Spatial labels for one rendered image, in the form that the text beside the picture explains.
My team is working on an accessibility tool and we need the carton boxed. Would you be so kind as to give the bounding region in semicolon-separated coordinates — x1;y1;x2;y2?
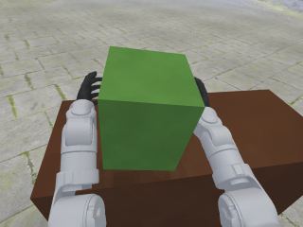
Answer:
98;46;205;171

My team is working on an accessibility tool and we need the robot right hand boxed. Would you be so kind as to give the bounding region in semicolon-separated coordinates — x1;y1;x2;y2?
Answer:
194;77;210;108

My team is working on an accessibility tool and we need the robot right upper arm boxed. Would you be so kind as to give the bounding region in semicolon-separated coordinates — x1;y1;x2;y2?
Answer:
218;187;282;227

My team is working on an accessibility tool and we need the robot left forearm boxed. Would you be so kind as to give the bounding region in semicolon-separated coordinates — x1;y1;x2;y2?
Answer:
47;99;99;227

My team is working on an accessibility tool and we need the pedestal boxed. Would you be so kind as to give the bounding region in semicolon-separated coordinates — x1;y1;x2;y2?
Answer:
30;89;303;227

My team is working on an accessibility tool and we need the robot left upper arm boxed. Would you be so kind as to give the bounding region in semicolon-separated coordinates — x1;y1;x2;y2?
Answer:
48;193;107;227

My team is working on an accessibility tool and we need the robot right forearm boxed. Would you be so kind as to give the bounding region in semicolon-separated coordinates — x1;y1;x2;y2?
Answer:
193;106;279;222

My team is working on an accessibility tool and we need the robot left hand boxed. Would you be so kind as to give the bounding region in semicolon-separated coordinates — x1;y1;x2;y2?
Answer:
76;71;102;105

